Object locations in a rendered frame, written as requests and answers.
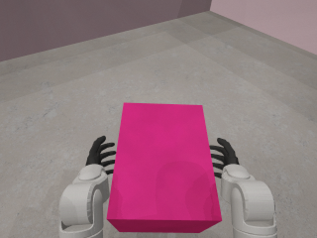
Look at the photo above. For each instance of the right robot forearm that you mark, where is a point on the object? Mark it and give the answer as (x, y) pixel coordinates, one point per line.
(252, 203)

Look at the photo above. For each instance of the left robot forearm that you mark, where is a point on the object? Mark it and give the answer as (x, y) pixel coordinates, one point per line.
(80, 209)

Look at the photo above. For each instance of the robot right hand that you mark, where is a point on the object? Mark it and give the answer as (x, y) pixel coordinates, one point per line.
(229, 157)

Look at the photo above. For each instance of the carton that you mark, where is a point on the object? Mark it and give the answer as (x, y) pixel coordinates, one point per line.
(163, 179)

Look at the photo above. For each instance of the robot left hand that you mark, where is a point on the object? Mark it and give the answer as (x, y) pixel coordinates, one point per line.
(95, 157)

